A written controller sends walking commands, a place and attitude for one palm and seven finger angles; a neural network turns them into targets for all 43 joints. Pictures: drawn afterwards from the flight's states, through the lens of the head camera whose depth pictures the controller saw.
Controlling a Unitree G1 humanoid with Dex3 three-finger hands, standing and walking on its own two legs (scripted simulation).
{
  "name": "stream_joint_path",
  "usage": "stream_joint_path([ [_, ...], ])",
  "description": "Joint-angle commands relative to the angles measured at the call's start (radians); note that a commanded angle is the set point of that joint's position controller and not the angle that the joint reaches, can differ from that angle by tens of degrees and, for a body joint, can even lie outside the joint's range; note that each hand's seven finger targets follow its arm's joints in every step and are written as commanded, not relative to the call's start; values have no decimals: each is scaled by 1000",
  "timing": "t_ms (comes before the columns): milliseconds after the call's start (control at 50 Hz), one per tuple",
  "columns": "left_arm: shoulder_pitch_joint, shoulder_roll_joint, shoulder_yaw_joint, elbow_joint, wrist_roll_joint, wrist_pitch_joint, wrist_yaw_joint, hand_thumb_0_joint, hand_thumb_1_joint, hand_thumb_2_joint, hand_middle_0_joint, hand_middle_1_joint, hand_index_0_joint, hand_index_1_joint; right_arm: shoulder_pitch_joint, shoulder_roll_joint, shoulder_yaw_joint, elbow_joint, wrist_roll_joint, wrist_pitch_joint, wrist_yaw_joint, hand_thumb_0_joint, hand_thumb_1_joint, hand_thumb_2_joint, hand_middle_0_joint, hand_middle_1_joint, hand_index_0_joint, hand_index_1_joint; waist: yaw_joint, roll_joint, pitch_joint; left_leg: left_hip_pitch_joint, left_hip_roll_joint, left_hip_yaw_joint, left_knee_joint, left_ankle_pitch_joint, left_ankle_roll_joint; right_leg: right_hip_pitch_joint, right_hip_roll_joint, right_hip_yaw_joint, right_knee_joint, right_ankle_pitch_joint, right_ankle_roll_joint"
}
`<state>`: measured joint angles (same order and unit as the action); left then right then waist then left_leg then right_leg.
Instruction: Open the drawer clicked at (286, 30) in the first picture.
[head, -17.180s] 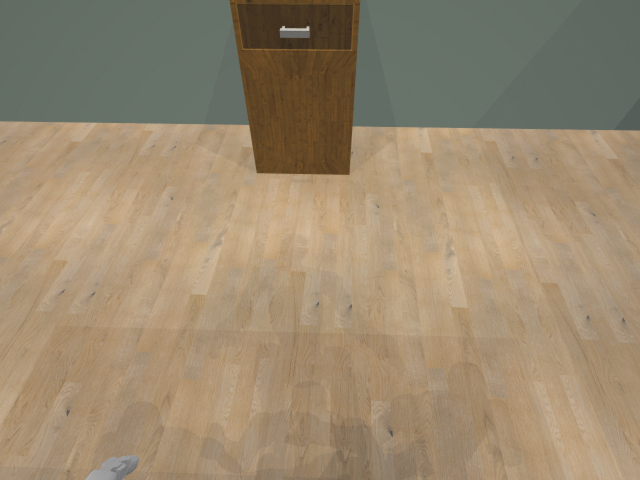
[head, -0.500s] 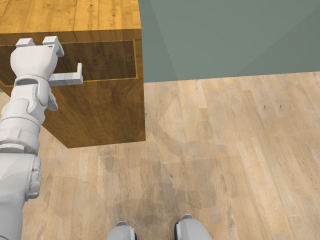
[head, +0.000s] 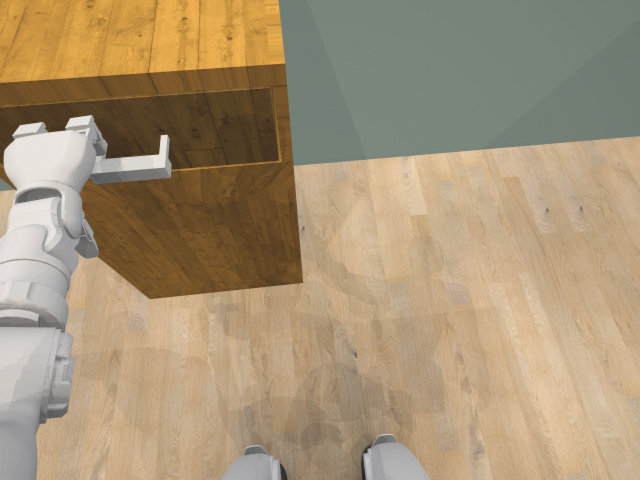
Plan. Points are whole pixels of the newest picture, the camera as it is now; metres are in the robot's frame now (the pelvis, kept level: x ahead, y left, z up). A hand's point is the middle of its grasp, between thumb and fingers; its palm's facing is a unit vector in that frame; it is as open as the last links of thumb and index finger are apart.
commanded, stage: lower the fingers behind the handle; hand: left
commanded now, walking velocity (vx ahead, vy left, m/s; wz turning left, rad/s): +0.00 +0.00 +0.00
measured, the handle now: (132, 156) +0.57 +0.26 -0.02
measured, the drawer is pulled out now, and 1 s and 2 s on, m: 0.00 0.00 0.00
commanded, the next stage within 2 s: lift the fingers back up to retry in 1.58 s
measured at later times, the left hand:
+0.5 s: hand (95, 203) +0.47 +0.28 +0.01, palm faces -0.12 +0.00 -0.99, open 14.1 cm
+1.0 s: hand (120, 199) +0.48 +0.25 +0.00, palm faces -0.04 +0.01 -1.00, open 13.9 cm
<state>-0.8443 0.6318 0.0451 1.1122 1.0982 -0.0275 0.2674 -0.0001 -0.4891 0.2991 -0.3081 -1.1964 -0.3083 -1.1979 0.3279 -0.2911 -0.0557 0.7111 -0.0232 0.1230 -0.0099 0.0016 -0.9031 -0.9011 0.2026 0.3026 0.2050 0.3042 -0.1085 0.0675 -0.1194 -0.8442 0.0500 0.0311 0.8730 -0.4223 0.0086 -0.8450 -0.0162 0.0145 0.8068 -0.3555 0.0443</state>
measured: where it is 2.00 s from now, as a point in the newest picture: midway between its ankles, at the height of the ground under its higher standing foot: outside the picture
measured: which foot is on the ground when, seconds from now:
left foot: down 0.00-1.00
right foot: down 0.00-1.00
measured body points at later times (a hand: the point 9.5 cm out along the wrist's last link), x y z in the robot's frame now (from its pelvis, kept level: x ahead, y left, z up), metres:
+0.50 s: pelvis -0.01 -0.01 -0.01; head +0.12 +0.00 +0.42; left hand +0.47 +0.27 +0.07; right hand +0.01 -0.28 -0.14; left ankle -0.02 +0.11 -0.69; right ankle +0.00 -0.15 -0.69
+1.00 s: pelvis -0.03 -0.01 -0.03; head +0.12 -0.01 +0.40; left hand +0.48 +0.25 +0.05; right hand -0.02 -0.29 -0.16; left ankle -0.02 +0.11 -0.69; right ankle +0.00 -0.15 -0.69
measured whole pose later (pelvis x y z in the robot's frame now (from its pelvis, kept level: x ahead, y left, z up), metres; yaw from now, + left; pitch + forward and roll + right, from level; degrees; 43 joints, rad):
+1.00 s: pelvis -0.03 -0.01 -0.03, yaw +1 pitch +25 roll -1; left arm -0.92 0.62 0.05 1.15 1.12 -0.12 0.35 0.00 -0.49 0.30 -0.30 -1.24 -0.29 -1.24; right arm 0.31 -0.28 -0.02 0.71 -0.03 0.10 -0.02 0.00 -0.90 -0.90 0.20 0.30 0.21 0.30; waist -0.14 0.05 -0.13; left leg -1.03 0.05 0.01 1.03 -0.44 0.00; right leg -1.03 -0.02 0.01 0.98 -0.39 0.04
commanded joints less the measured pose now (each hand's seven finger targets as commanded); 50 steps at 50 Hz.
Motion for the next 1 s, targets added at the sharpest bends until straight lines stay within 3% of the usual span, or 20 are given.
stream_joint_path([
  [0, -465, 184, -33, -341, -51, -89, -79, 0, -500, 300, -300, -1200, -300, -1200, 202, -154, -76, -51, 5, -21, -53, 0, -900, -900, 200, 300, 200, 300, -70, -46, -555, 415, -46, -16, -79, 511, 38, 341, 67, -43, -105, 436, -46],
  [40, -439, 278, 57, -400, -62, -183, -98, 0, -500, 300, -300, -1200, -300, -1200, 191, -157, -75, -42, 1, -29, -78, 0, -900, -900, 200, 300, 200, 300, -49, -20, -525, 419, -53, -24, -74, 504, 41, 317, 65, -36, -96, 415, -49],
  [120, -393, 280, 112, -401, -30, -280, -14, 0, -500, 300, -300, -1200, -300, -1200, 163, -138, -64, -12, -13, -36, -76, 0, -900, -900, 200, 300, 200, 300, -20, 96, -417, 385, -48, -43, -31, 566, 22, 150, 65, -59, -38, 341, -66],
  [160, -317, 270, 129, -289, -14, -261, 48, 0, -500, 300, -300, -1200, -300, -1200, 137, -136, -54, -5, -19, -33, -52, 0, -900, -900, 200, 300, 200, 300, -1, 95, -334, 285, -51, -40, -13, 493, 14, 87, 67, -72, -6, 278, -75],
  [220, -270, 262, 111, -179, 20, -165, 122, 0, -500, 300, -300, -1200, -300, -1200, 135, -144, -51, -26, -22, -30, -23, 0, -900, -900, 200, 300, 200, 300, 17, 95, -389, 231, -60, -25, -7, 467, 9, 102, 67, -80, 23, 281, -78],
  [280, -297, 192, 37, -151, 41, -57, 133, 0, -500, 300, -300, -1200, -300, -1200, 166, -152, -62, -38, -18, -26, -2, 0, -900, -900, 200, 300, 200, 300, -1, 83, -489, 299, -51, -21, 2, 531, 5, 126, 74, -87, 19, 327, -75],
  [300, -343, 159, 6, -156, 36, -39, 120, 0, -500, 300, -300, -1200, -300, -1200, 179, -152, -65, -37, -16, -25, -3, 0, -900, -900, 200, 300, 200, 300, -29, 54, -516, 319, -47, -26, 5, 546, 9, 139, 75, -85, 12, 344, -70],
  [340, -428, 181, 0, -217, 19, -35, 81, 0, -500, 300, -300, -1200, -300, -1200, 198, -156, -73, -34, -10, -23, -13, 0, -900, -900, 200, 300, 200, 300, -50, 27, -576, 361, -43, -30, 1, 522, 16, 184, 74, -71, -11, 362, -59],
  [400, -525, 252, 42, -349, -19, -111, 26, 0, -500, 300, -300, -1200, -300, -1200, 198, -154, -72, -31, -15, -33, -46, 0, -900, -900, 200, 300, 200, 300, -63, 20, -641, 390, -47, -40, 1, 488, 28, 225, 68, -50, -20, 368, -55],
  [420, -494, 224, 20, -308, -15, -121, 20, 0, -500, 300, -300, -1200, -300, -1200, 199, -148, -71, -18, -15, -36, -52, 0, -900, -900, 200, 300, 200, 300, -65, 37, -614, 383, -50, -41, -1, 480, 29, 204, 67, -51, -21, 351, -54],
  [460, -418, 144, -33, -203, -1, -128, 0, 0, -500, 300, -300, -1200, -300, -1200, 191, -140, -62, 1, -8, -40, -57, 0, -900, -900, 200, 300, 200, 300, -74, -1, -432, 300, -46, -42, -9, 394, 30, 122, 66, -63, -32, 270, -58],
  [520, -351, 184, 5, -132, 3, -149, 4, 0, -500, 300, -300, -1200, -300, -1200, 178, -144, -48, -6, -7, -37, -52, 0, -900, -900, 200, 300, 200, 300, -44, 9, -348, 219, -52, -32, -14, 335, 29, 91, 67, -66, -20, 218, -69],
  [580, -333, 249, 56, -112, 5, -162, 24, 0, -500, 300, -300, -1200, -300, -1200, 168, -148, -37, -24, -11, -36, -45, 0, -900, -900, 200, 300, 200, 300, -24, 13, -352, 145, -58, -27, 3, 306, 30, 93, 64, -63, 14, 212, -73],
  [600, -333, 294, 97, -127, 8, -167, 36, 0, -500, 300, -300, -1200, -300, -1200, 166, -152, -36, -22, -16, -35, -42, 0, -900, -900, 200, 300, 200, 300, -5, 34, -380, 142, -57, -27, 12, 331, 29, 99, 64, -61, 32, 229, -76],
  [640, -327, 320, 121, -159, 21, -174, 68, 0, -500, 300, -300, -1200, -300, -1200, 164, -152, -38, -35, -21, -36, -37, 0, -900, -900, 200, 300, 200, 300, 4, 38, -449, 136, -57, -26, 37, 354, 28, 111, 65, -58, 59, 254, -74],
  [700, -306, 259, 88, -129, 27, -142, 103, 0, -500, 300, -300, -1200, -300, -1200, 174, -151, -47, -30, -23, -41, -25, 0, -900, -900, 200, 300, 200, 300, -12, 14, -476, 129, -54, -21, 58, 372, 28, 104, 66, -62, 69, 273, -68],
  [740, -287, 312, 120, -121, 24, -117, 113, 0, -500, 300, -300, -1200, -300, -1200, 177, -165, -48, -28, -21, -37, -22, 0, -900, -900, 200, 300, 200, 300, -3, -17, -498, 108, -55, -17, 59, 350, 29, 130, 65, -56, 72, 277, -63],
  [760, -295, 304, 108, -112, 20, -103, 115, 0, -500, 300, -300, -1200, -300, -1200, 177, -165, -45, -31, -19, -35, -22, 0, -900, -900, 200, 300, 200, 300, -7, -24, -505, 95, -59, -14, 56, 334, 31, 144, 64, -55, 71, 275, -61],
  [900, -384, 297, 56, -40, 26, -38, 94, 0, -500, 300, -300, -1200, -300, -1200, 174, -173, -32, -23, -4, -35, -33, 0, -900, -900, 200, 300, 200, 300, -46, -40, -442, 57, -60, -16, 44, 229, 37, 97, 59, -51, 52, 189, -56],
  [980, -318, 313, 57, -2, 22, -40, 57, 0, -500, 300, -300, -1200, -300, -1200, 159, -172, -19, -45, 0, -36, -39, 0, -900, -900, 200, 300, 200, 300, -31, -50, -419, 17, -65, -7, 53, 193, 39, 101, 56, -47, 60, 176, -54],
])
